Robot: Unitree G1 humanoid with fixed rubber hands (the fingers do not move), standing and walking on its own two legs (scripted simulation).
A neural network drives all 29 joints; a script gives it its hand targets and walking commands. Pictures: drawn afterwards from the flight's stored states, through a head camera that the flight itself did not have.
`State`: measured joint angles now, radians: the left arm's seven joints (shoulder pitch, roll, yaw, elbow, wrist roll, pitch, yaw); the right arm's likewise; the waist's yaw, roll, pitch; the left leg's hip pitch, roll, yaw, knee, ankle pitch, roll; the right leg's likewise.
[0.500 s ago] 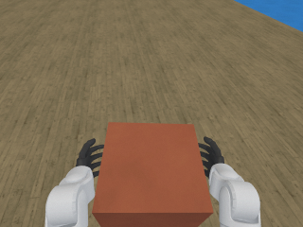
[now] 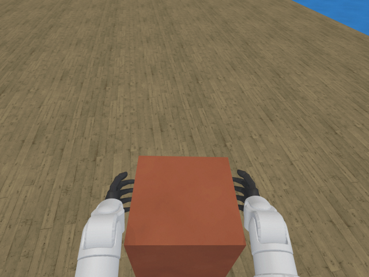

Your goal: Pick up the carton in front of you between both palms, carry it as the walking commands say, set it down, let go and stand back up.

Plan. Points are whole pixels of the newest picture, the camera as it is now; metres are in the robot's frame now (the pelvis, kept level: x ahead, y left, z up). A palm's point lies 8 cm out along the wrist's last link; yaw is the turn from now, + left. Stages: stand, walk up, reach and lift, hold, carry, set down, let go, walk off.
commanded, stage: carry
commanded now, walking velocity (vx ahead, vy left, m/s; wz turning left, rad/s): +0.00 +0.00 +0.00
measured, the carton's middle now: (182, 221) +0.27 +0.00 -0.04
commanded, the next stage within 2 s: hold in 0.60 s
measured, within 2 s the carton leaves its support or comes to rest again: neither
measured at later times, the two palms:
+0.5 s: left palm (114, 204) +0.27 +0.15 +0.04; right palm (250, 201) +0.28 -0.15 +0.04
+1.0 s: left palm (106, 215) +0.24 +0.16 +0.05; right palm (250, 207) +0.26 -0.14 +0.05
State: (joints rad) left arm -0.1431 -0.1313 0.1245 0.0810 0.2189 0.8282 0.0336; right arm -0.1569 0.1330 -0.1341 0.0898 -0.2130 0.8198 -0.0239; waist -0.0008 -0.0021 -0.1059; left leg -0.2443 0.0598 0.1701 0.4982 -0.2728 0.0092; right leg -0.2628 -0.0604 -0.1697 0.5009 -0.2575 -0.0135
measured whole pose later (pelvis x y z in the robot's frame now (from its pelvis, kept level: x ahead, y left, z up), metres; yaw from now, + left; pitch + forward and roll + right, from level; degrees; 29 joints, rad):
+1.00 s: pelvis -0.04 +0.00 +0.01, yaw +1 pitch -8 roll +0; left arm -0.24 -0.15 0.20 0.23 0.27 0.72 0.01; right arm -0.26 0.15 -0.21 0.23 -0.28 0.71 0.00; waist 0.00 0.00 0.05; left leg -0.08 0.00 0.01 0.40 -0.19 0.01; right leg -0.08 0.00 -0.01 0.40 -0.18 0.00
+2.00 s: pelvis -0.03 +0.00 -0.02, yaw +1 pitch +12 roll +0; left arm -0.45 -0.19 0.41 0.55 0.36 0.28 -0.01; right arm -0.44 0.19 -0.46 0.50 -0.37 0.27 0.04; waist -0.03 0.00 0.05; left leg -0.60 -0.05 -0.06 0.68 -0.28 0.01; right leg -0.61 0.04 0.07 0.68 -0.28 0.00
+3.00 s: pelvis -0.10 +0.00 -0.28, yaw +2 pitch +46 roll -1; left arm -1.05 0.04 0.32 0.81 0.15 0.22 0.10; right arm -0.94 0.01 -0.50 0.65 -0.14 0.22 -0.06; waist -0.08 0.04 -0.12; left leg -2.06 -0.14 -0.07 1.77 -0.51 -0.04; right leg -2.05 0.11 0.07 1.76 -0.51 0.06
